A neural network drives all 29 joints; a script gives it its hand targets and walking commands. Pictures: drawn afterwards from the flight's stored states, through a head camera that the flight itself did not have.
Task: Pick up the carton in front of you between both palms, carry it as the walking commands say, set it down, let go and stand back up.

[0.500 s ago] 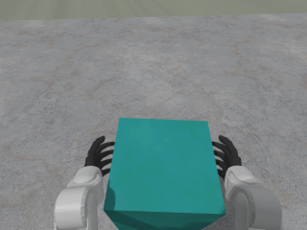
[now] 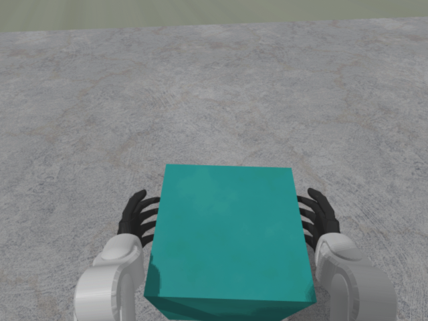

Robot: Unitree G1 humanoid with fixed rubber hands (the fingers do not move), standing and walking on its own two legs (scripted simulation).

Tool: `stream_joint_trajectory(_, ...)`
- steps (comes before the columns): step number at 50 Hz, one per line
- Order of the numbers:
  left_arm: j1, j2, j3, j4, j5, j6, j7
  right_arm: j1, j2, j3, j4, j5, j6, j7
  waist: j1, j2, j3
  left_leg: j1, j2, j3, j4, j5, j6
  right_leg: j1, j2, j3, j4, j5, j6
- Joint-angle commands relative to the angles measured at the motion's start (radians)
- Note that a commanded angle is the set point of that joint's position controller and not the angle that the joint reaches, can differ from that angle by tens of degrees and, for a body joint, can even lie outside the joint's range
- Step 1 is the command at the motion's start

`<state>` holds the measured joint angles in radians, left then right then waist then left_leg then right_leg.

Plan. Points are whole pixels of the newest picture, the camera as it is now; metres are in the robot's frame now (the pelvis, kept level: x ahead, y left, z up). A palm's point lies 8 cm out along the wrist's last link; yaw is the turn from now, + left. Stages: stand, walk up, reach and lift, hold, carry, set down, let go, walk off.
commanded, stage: carry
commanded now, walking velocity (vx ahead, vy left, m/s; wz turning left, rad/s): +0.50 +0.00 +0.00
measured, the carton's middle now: (224, 250) +0.26 +0.00 +0.03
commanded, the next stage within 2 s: none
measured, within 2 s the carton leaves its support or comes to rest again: neither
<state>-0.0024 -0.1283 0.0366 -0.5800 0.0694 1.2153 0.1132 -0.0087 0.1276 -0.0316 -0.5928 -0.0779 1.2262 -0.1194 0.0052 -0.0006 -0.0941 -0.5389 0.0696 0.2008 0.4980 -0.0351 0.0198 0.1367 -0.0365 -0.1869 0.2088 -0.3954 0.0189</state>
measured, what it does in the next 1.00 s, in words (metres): walks ahead: left foot, then right foot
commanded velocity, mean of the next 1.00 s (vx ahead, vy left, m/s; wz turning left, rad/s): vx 0.50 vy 0.00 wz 0.00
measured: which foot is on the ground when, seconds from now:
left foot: up 0.00-0.00, down 0.02-0.56, up 0.58-1.00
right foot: down 0.00-0.06, up 0.08-0.52, down 0.54-1.00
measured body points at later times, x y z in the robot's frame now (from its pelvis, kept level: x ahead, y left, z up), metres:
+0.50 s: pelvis +0.34 +0.00 +0.00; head +0.33 +0.00 +0.45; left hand +0.59 +0.15 +0.10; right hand +0.59 -0.15 +0.10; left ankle +0.17 +0.10 -0.73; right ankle +0.49 -0.12 -0.71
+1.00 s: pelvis +0.67 -0.01 +0.01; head +0.67 -0.02 +0.46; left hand +0.93 +0.14 +0.10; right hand +0.93 -0.16 +0.10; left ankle +0.82 +0.12 -0.71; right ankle +0.51 -0.10 -0.73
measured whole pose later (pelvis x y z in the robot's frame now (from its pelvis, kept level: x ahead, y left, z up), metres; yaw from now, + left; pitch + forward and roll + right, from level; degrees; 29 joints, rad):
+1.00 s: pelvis +0.67 -0.01 +0.01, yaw +1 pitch +4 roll +1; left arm -0.01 -0.13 0.04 -0.57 0.07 1.21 0.11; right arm -0.01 0.13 -0.04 -0.59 -0.08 1.23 -0.12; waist 0.00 0.01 -0.09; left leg -0.55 0.08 0.18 0.51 -0.04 0.01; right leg 0.10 -0.04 -0.19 0.19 -0.35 0.01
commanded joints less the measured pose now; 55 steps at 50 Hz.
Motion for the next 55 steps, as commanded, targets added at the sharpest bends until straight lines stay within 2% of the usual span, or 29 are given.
stream_joint_trajectory(1,-0.398,-0.724,-0.640,-0.063,-0.332,0.025,-0.172,-0.376,0.765,0.648,-0.012,0.336,0.014,0.160,-0.023,-0.130,-0.148,0.353,-0.099,0.098,-0.069,-0.058,0.021,-0.079,-0.153,-0.071,0.335,0.906,-0.061)
stream_joint_trajectory(2,-0.422,-0.714,-0.642,-0.068,-0.332,0.031,-0.172,-0.368,0.762,0.637,-0.008,0.332,0.018,0.162,-0.046,-0.047,-0.217,0.572,0.008,-0.048,-0.083,-0.140,0.026,-0.247,-0.126,-0.054,0.543,0.674,-0.037)
stream_joint_trajectory(3,-0.443,-0.724,-0.655,-0.094,-0.344,0.039,-0.173,-0.383,0.757,0.620,0.014,0.328,0.012,0.166,-0.045,0.242,-0.324,0.805,0.296,-0.550,-0.182,-0.320,0.180,-0.557,-0.006,-0.022,0.885,0.383,0.013)
stream_joint_trajectory(4,-0.444,-0.748,-0.662,-0.070,-0.349,0.040,-0.179,-0.359,0.796,0.625,0.037,0.338,0.012,0.170,-0.031,0.305,-0.294,0.821,0.361,-0.732,-0.296,-0.111,0.222,-0.735,0.065,0.097,1.064,-0.057,-0.002)
stream_joint_trajectory(5,-0.436,-0.797,-0.670,-0.037,-0.346,0.032,-0.184,-0.372,0.829,0.634,0.023,0.343,0.006,0.177,-0.030,0.230,-0.284,0.790,0.341,-0.587,-0.254,0.052,0.209,-0.769,-0.009,0.179,1.146,-0.049,-0.031)
stream_joint_trajectory(6,-0.439,-0.841,-0.676,-0.027,-0.346,0.019,-0.191,-0.382,0.878,0.640,0.027,0.346,-0.005,0.184,-0.030,0.129,-0.295,0.738,0.315,-0.492,-0.221,0.166,0.181,-0.765,-0.050,0.193,1.123,-0.005,-0.049)
stream_joint_trajectory(7,-0.444,-0.883,-0.684,-0.013,-0.348,0.005,-0.195,-0.404,0.916,0.649,0.021,0.350,-0.017,0.191,-0.026,0.050,-0.268,0.667,0.292,-0.403,-0.230,0.191,0.141,-0.754,-0.083,0.193,1.046,0.050,-0.050)
stream_joint_trajectory(9,-0.441,-0.938,-0.697,0.004,-0.339,-0.020,-0.196,-0.426,0.958,0.670,0.020,0.363,-0.038,0.203,-0.016,0.085,-0.262,0.585,0.248,-0.296,-0.281,0.075,0.095,-0.699,-0.095,0.168,0.920,0.131,-0.040)
stream_joint_trajectory(14,-0.397,-0.945,-0.706,-0.004,-0.307,-0.057,-0.174,-0.393,0.927,0.682,0.001,0.377,-0.063,0.219,-0.019,0.142,-0.180,0.589,0.211,-0.183,-0.364,0.016,0.107,-0.775,-0.085,0.085,0.656,0.232,0.001)
stream_joint_trajectory(18,-0.402,-0.889,-0.710,-0.058,-0.320,-0.041,-0.161,-0.378,0.854,0.669,-0.036,0.372,-0.052,0.209,-0.024,0.139,-0.109,0.617,0.178,-0.115,-0.356,0.105,0.103,-0.785,-0.067,0.032,0.452,0.333,0.007)
stream_joint_trajectory(23,-0.404,-0.790,-0.685,-0.064,-0.330,0.005,-0.158,-0.356,0.767,0.637,-0.025,0.337,-0.015,0.183,-0.031,0.161,-0.029,0.644,0.177,-0.066,-0.336,0.243,0.081,-0.706,-0.037,-0.018,0.289,0.397,-0.030)
stream_joint_trajectory(25,-0.398,-0.767,-0.667,-0.052,-0.332,0.017,-0.159,-0.373,0.753,0.634,-0.025,0.334,-0.001,0.176,-0.018,0.175,-0.069,0.655,0.169,-0.024,-0.212,0.433,0.053,-0.563,0.000,-0.054,0.262,0.368,-0.046)
stream_joint_trajectory(26,-0.389,-0.763,-0.657,-0.040,-0.331,0.021,-0.159,-0.382,0.749,0.635,-0.025,0.335,0.006,0.174,0.000,0.151,-0.119,0.618,0.138,0.029,-0.059,0.491,0.027,-0.404,0.044,-0.101,0.221,0.340,-0.048)
stream_joint_trajectory(27,-0.382,-0.757,-0.643,-0.029,-0.328,0.023,-0.160,-0.391,0.742,0.638,-0.026,0.336,0.011,0.172,0.015,0.087,-0.187,0.500,0.100,0.044,0.144,0.389,0.003,-0.198,0.025,-0.067,0.224,0.268,-0.045)
stream_joint_trajectory(28,-0.384,-0.744,-0.629,-0.020,-0.322,0.024,-0.163,-0.406,0.743,0.650,-0.042,0.342,0.020,0.171,0.026,-0.123,-0.284,0.242,0.032,0.023,0.445,0.120,-0.040,0.029,-0.241,0.331,0.164,0.112,-0.135)
stream_joint_trajectory(29,-0.369,-0.769,-0.625,0.012,-0.327,0.021,-0.168,-0.407,0.754,0.658,-0.047,0.346,0.025,0.176,0.025,-0.344,-0.313,-0.013,-0.101,-0.057,0.682,-0.383,-0.061,0.147,-0.392,0.706,0.004,0.158,-0.245)
stream_joint_trajectory(30,-0.382,-0.804,-0.631,-0.004,-0.338,0.017,-0.176,-0.426,0.795,0.673,-0.024,0.352,0.017,0.180,0.017,-0.250,-0.285,-0.082,-0.039,-0.173,0.813,-0.426,-0.027,0.121,-0.399,0.633,0.018,0.318,-0.243)
stream_joint_trajectory(32,-0.418,-0.889,-0.649,-0.008,-0.351,-0.004,-0.190,-0.439,0.886,0.683,-0.009,0.357,-0.006,0.190,0.012,-0.090,-0.271,-0.085,0.046,-0.209,0.775,-0.334,0.010,0.003,-0.333,0.418,0.066,0.518,-0.186)
stream_joint_trajectory(33,-0.437,-0.918,-0.661,-0.014,-0.354,-0.015,-0.195,-0.441,0.920,0.693,-0.004,0.357,-0.018,0.193,0.007,-0.061,-0.263,-0.059,0.069,-0.213,0.693,-0.279,0.005,-0.051,-0.311,0.349,0.042,0.490,-0.153)
stream_joint_trajectory(35,-0.448,-0.945,-0.676,-0.025,-0.364,-0.033,-0.205,-0.427,0.960,0.701,0.005,0.345,-0.042,0.191,0.004,-0.097,-0.258,-0.019,0.061,-0.171,0.594,-0.216,-0.004,-0.096,-0.280,0.264,-0.004,0.407,-0.128)
stream_joint_trajectory(38,-0.424,-0.923,-0.684,-0.037,-0.371,-0.043,-0.215,-0.394,0.960,0.706,0.003,0.323,-0.061,0.179,0.005,-0.125,-0.218,-0.061,0.054,-0.124,0.443,-0.168,-0.027,-0.091,-0.259,0.196,-0.053,0.370,-0.145)
stream_joint_trajectory(43,-0.393,-0.843,-0.668,-0.061,-0.365,-0.028,-0.207,-0.387,0.895,0.706,-0.034,0.327,-0.044,0.164,0.009,-0.129,-0.123,-0.115,0.038,-0.058,0.184,-0.054,-0.043,-0.039,-0.217,0.106,-0.062,0.482,-0.146)
stream_joint_trajectory(48,-0.368,-0.766,-0.636,-0.037,-0.330,0.004,-0.187,-0.392,0.811,0.685,-0.030,0.333,-0.003,0.163,0.014,-0.154,-0.031,-0.053,-0.003,0.002,0.013,0.017,-0.012,-0.014,-0.207,0.046,-0.037,0.635,-0.128)
stream_joint_trajectory(50,-0.376,-0.756,-0.634,-0.034,-0.325,0.014,-0.181,-0.399,0.795,0.673,-0.022,0.337,0.008,0.165,0.010,-0.171,-0.043,0.056,-0.023,0.026,-0.023,0.004,0.008,-0.010,-0.209,0.014,0.041,0.789,-0.104)
stream_joint_trajectory(51,-0.387,-0.755,-0.638,-0.037,-0.327,0.018,-0.180,-0.393,0.795,0.663,-0.011,0.337,0.010,0.166,-0.004,-0.166,-0.088,0.185,-0.056,0.062,-0.047,-0.015,0.013,-0.029,-0.192,-0.029,0.157,0.867,-0.083)
stream_joint_trajectory(52,-0.397,-0.753,-0.643,-0.042,-0.328,0.022,-0.180,-0.377,0.791,0.652,0.004,0.335,0.011,0.168,-0.023,-0.118,-0.159,0.379,-0.092,0.094,-0.076,-0.068,0.016,-0.098,-0.149,-0.070,0.344,0.855,-0.058)
stream_joint_trajectory(53,-0.418,-0.745,-0.647,-0.045,-0.328,0.025,-0.180,-0.365,0.790,0.643,0.008,0.331,0.012,0.170,-0.046,-0.017,-0.222,0.578,0.046,-0.095,-0.109,-0.169,0.025,-0.264,-0.121,-0.056,0.567,0.609,-0.030)
stream_joint_trajectory(54,-0.432,-0.757,-0.661,-0.068,-0.340,0.030,-0.182,-0.379,0.786,0.628,0.033,0.328,0.003,0.175,-0.044,0.267,-0.331,0.822,0.324,-0.590,-0.207,-0.318,0.184,-0.585,0.005,-0.015,0.900,0.319,0.017)
stream_joint_trajectory(55,-0.438,-0.784,-0.672,-0.052,-0.347,0.027,-0.187,-0.359,0.830,0.636,0.047,0.339,-0.001,0.180,-0.030,0.303,-0.291,0.822,0.366,-0.715,-0.295,-0.082,0.214,-0.747,0.052,0.106,1.065,-0.057,-0.002)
